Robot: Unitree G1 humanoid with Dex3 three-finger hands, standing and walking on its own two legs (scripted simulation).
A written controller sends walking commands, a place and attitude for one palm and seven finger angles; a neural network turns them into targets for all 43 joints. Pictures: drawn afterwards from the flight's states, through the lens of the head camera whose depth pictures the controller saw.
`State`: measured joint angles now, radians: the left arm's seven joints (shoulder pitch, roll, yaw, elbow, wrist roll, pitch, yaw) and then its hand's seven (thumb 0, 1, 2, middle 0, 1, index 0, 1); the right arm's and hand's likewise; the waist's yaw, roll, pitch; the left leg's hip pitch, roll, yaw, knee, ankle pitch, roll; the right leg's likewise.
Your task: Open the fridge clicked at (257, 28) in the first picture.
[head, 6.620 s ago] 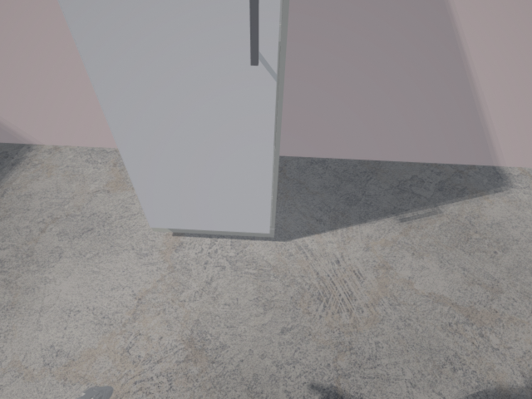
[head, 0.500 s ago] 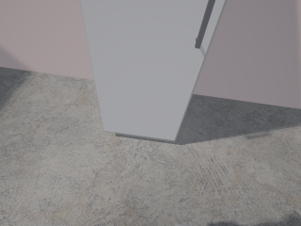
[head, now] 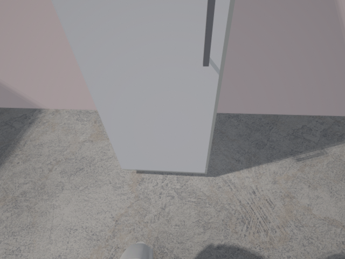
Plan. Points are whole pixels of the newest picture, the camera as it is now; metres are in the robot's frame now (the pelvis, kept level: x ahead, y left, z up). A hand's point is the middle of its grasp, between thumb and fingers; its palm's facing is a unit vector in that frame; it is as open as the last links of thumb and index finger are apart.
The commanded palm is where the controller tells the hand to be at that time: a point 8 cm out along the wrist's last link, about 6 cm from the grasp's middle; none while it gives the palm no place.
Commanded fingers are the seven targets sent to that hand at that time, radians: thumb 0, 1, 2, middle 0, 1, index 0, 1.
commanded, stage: take the last steps up to it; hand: right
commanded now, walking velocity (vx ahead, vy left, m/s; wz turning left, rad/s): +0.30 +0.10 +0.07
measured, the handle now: (209, 15) +0.70 -0.07 +0.25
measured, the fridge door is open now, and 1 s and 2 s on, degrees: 0 0 0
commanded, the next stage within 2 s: come to a stop and stand still in 0.38 s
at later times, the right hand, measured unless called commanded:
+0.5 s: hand (221, 241) +0.22 -0.11 -0.18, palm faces +0.02 +0.98 -0.18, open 7.2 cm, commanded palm none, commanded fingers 0.00 -0.90 -0.90 0.20 0.30 0.20 0.30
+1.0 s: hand (229, 243) +0.21 -0.14 -0.18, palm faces +0.01 +0.96 -0.27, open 7.4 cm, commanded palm none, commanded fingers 0.00 -0.90 -0.90 0.20 0.30 0.20 0.30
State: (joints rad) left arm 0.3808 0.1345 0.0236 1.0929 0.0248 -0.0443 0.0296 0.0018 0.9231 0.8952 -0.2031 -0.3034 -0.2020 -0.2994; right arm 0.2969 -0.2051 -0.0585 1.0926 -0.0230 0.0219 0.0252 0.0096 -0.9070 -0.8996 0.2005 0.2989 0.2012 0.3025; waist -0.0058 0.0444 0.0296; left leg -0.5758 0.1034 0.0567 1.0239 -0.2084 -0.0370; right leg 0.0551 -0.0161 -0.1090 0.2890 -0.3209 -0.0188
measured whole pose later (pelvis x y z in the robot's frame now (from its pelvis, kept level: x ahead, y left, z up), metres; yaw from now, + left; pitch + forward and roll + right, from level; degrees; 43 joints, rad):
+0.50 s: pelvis +0.18 +0.06 +0.00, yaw +1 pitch -1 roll +2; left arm 0.22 0.17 0.06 1.04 0.03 -0.01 0.01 0.01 0.94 0.90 -0.20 -0.30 -0.20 -0.30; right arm 0.25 -0.16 -0.03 1.09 -0.02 -0.06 -0.02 0.00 -0.93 -0.90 0.20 0.30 0.20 0.30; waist 0.02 -0.03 0.02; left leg -0.18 -0.02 0.17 0.42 -0.22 0.06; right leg -0.49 -0.12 -0.08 0.87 -0.29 0.02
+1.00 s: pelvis +0.16 +0.07 -0.01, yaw +3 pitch -2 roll +1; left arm 0.13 0.17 0.07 1.02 0.03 0.04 0.02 -0.01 0.92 0.89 -0.20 -0.30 -0.20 -0.30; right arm 0.23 -0.21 -0.07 1.01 -0.02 0.04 -0.03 0.00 -0.91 -0.90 0.20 0.30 0.20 0.30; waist 0.00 -0.02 0.07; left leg -0.29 0.05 0.05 0.76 -0.46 -0.02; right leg -0.38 -0.09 -0.13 0.50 -0.09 -0.02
